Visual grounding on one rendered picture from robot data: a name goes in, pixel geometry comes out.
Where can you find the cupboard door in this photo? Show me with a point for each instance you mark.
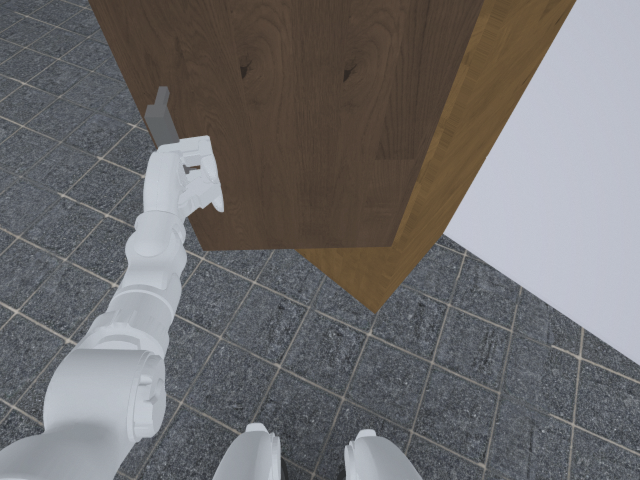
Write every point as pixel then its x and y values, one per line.
pixel 320 112

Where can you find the handle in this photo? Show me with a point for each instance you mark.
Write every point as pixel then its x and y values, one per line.
pixel 160 123

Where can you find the left robot upper arm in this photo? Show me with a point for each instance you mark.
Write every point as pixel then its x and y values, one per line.
pixel 102 402

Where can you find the left robot thigh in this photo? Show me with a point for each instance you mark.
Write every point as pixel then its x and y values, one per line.
pixel 253 455

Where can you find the left robot shin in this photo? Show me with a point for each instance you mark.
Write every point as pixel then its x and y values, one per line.
pixel 256 427

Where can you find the left robot hand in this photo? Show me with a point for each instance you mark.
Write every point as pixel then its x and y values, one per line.
pixel 166 181

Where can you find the robot left forearm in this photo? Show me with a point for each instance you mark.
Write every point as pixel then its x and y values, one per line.
pixel 144 305

